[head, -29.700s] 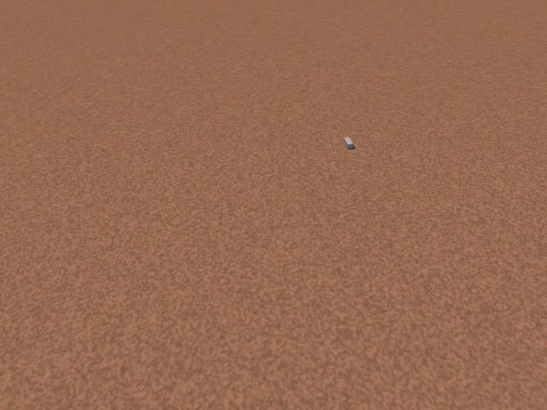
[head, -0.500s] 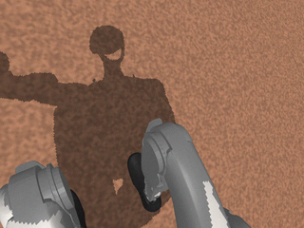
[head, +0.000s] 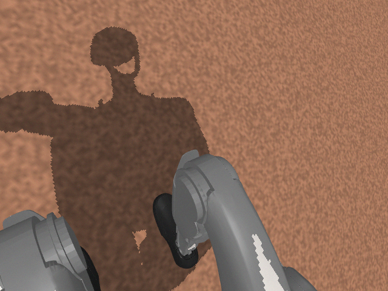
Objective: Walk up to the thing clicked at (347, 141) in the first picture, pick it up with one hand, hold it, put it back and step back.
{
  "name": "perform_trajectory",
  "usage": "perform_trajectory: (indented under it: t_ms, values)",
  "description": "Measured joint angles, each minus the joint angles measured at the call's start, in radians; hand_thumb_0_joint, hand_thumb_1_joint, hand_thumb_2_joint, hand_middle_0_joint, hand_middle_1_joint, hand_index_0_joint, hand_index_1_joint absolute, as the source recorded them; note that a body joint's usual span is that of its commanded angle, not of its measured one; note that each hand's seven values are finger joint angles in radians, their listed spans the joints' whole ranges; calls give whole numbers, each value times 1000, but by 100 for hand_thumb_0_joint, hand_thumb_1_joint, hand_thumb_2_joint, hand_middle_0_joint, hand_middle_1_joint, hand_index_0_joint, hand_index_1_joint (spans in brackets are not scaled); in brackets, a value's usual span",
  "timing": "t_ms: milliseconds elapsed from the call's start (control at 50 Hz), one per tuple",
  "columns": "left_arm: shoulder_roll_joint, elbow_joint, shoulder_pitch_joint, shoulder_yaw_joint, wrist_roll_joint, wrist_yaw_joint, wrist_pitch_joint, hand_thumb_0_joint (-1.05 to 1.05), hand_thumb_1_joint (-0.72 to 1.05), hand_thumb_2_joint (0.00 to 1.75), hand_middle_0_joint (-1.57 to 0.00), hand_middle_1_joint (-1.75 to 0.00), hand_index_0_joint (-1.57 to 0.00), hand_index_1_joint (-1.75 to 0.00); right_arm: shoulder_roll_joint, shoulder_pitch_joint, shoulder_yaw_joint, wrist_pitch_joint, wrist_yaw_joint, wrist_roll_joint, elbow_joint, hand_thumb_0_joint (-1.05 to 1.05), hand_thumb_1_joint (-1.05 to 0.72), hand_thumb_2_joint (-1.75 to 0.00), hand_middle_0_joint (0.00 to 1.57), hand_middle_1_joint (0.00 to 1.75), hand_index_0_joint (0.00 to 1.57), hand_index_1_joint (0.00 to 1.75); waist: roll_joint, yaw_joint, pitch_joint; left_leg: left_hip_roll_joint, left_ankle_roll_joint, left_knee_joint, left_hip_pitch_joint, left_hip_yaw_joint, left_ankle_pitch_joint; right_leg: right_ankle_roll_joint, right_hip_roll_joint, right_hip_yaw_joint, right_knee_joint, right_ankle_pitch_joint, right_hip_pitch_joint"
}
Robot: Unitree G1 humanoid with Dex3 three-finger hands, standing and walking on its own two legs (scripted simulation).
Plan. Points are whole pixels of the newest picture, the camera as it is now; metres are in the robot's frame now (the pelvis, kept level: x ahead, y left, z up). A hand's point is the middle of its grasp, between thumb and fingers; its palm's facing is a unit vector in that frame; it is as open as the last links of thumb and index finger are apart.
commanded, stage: rest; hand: left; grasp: from above
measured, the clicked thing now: out of the picture +0.49 +0.33 -0.28
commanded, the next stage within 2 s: open in 0.38 s
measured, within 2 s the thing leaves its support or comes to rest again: rests again in 0.18 s
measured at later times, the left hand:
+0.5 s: hand out of the picture +0.48 +0.31 -0.25, palm faces -0.45 -0.13 -0.88, open 6.2 cm
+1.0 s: hand out of the picture +0.48 +0.32 -0.24, palm faces -0.45 -0.13 -0.88, open 9.3 cm
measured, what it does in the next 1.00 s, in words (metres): stands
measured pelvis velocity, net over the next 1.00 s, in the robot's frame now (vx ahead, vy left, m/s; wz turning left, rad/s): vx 0.00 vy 0.00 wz -0.02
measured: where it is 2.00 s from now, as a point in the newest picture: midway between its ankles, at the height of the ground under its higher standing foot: (138, 270)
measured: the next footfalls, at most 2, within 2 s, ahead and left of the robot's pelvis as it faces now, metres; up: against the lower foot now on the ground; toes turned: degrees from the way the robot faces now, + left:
none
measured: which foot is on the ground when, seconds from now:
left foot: down 0.00-1.00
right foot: down 0.00-1.00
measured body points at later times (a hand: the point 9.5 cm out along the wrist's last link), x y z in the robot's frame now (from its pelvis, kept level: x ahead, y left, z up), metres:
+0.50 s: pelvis +0.00 +0.00 +0.00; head +0.29 +0.12 +0.32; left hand +0.50 +0.32 -0.19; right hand +0.03 -0.25 -0.05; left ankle +0.06 +0.12 -0.27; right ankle +0.12 -0.11 -0.27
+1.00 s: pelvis +0.00 +0.00 +0.00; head +0.28 +0.13 +0.32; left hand +0.50 +0.32 -0.19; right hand +0.03 -0.24 -0.05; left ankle +0.06 +0.12 -0.27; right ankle +0.12 -0.11 -0.27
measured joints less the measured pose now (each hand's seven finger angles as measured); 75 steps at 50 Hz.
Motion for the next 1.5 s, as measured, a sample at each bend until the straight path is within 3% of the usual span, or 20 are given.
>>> perform_trajectory:
  t_ms: [400,560,680,940,1240,1500]
  values:
    - [29,8,0,-6,-31,11,3,-1,54,0,-110,-1,-111,0,-20,-3,28,-19,12,1,-10,0,-91,-90,20,30,20,30,-13,-10,33,5,-5,1,8,-16,-7,-1,8,-13,-8,5,5]
    - [40,15,2,-6,-26,25,-12,-1,55,0,-109,-2,-110,-1,-23,-13,40,-24,12,-1,-13,0,-91,-90,20,30,20,30,-22,-13,38,6,-5,4,13,-21,-6,1,10,-16,-10,8,12]
    - [45,30,-5,-16,-24,38,-7,0,52,8,-99,-10,-101,-8,-20,-17,46,-27,13,-4,-13,0,-90,-90,20,30,20,30,-23,-14,31,6,-2,4,9,-21,-3,3,11,-16,-12,11,11]
    - [47,37,-10,-38,-40,26,-3,0,26,34,-75,-34,-76,-32,-12,-26,62,-28,14,-3,-9,0,-90,-90,20,30,20,30,-19,-14,29,6,1,4,9,-23,-1,7,13,-18,-16,14,13]
    - [55,12,-1,-19,-40,29,-1,0,4,53,-56,-52,-56,-51,-16,-21,64,-33,12,-5,-12,0,-90,-90,20,30,20,30,-22,-14,38,8,0,4,6,-26,-3,7,15,-19,-18,15,10]
    - [56,-11,8,-18,-52,0,-1,0,-6,61,-46,-62,-47,-61,-23,-19,61,-26,14,-4,-15,0,-90,-90,20,30,20,30,-20,-10,46,5,0,4,7,-27,0,7,13,-21,-18,15,13]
